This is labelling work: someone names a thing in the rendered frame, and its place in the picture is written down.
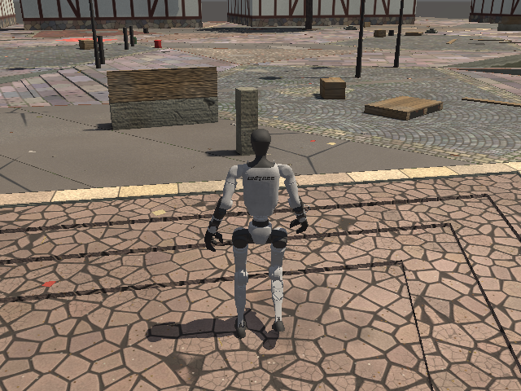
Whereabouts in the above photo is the left robot upper arm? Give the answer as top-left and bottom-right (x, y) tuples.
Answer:
(219, 164), (244, 210)

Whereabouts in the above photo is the right robot upper arm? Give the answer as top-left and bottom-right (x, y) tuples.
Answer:
(278, 164), (301, 209)

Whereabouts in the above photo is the right robot thigh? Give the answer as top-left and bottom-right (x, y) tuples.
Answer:
(269, 227), (287, 280)

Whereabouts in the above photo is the left robot forearm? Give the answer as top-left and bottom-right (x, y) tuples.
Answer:
(208, 197), (226, 234)

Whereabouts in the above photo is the robot right hand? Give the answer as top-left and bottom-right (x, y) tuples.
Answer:
(290, 219), (309, 234)

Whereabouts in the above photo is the right robot forearm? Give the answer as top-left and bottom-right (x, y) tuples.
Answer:
(293, 196), (307, 222)

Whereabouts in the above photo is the robot left hand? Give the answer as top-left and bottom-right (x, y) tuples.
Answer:
(204, 230), (223, 252)

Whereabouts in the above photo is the robot right foot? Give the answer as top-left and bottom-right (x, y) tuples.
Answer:
(272, 319), (285, 332)

